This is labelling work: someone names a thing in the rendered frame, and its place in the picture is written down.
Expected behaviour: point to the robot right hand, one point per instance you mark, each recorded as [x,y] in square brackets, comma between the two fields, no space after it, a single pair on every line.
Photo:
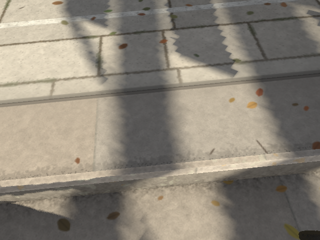
[309,235]

